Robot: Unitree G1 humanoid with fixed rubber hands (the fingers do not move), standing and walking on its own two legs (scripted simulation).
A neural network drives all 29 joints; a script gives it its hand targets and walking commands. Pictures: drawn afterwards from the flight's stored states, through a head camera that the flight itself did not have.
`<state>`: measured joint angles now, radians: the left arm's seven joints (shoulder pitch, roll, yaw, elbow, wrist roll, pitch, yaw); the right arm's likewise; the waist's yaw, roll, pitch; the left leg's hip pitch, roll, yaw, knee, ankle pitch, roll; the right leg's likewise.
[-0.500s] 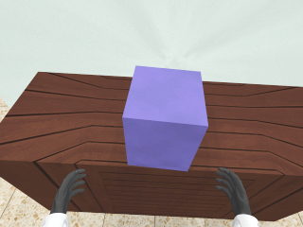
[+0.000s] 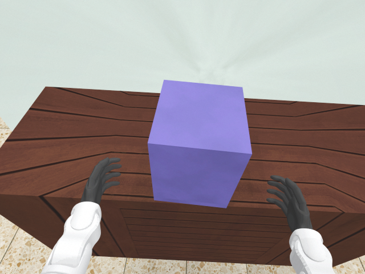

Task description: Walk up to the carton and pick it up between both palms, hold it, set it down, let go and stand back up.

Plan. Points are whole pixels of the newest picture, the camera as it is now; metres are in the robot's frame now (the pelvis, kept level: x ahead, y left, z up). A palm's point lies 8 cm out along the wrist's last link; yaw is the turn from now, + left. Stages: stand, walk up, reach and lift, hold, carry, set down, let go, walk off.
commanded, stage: reach and lift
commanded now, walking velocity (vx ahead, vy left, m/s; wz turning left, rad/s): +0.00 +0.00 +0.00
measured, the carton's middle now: (196, 146) +0.42 -0.03 +0.02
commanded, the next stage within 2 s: none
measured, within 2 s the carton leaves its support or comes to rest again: neither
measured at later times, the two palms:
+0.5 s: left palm (93, 148) +0.32 +0.19 +0.12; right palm (294, 172) +0.29 -0.22 +0.10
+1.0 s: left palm (94, 106) +0.39 +0.19 +0.17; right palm (288, 131) +0.37 -0.22 +0.13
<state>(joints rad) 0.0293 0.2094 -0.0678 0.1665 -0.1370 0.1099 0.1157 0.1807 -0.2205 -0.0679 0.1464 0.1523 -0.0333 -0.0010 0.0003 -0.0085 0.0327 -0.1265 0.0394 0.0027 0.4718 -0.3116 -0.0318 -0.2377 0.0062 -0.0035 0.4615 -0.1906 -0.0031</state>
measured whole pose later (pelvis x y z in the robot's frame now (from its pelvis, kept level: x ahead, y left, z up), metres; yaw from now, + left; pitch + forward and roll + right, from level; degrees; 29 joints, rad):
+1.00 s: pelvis +0.00 +0.00 +0.00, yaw +0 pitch -1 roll -1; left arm -0.64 0.29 0.02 0.20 -0.14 0.64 0.09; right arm -0.52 -0.36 -0.06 0.37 0.28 0.35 -0.06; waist 0.00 -0.01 0.06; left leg -0.14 0.04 0.00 0.44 -0.28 -0.03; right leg -0.24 0.01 0.00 0.39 -0.15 0.00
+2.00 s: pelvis +0.02 +0.01 +0.00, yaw +0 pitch +10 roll -1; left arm -0.67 0.15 0.02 0.93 -0.14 -0.10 0.11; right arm -0.72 -0.26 -0.04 1.08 0.27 -0.18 -0.02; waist 0.00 0.03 -0.07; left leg -0.31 0.04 0.00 0.44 -0.28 -0.02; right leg -0.40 0.01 0.00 0.37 -0.14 0.01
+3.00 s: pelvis +0.01 +0.01 +0.00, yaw +0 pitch +10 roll -1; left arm -0.73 -0.02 0.16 1.06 0.00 -0.24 0.14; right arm -0.72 -0.10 -0.17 1.09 0.09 -0.22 -0.15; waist 0.00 0.03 -0.08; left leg -0.35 0.04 0.00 0.44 -0.27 -0.03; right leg -0.43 0.01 0.00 0.37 -0.12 0.01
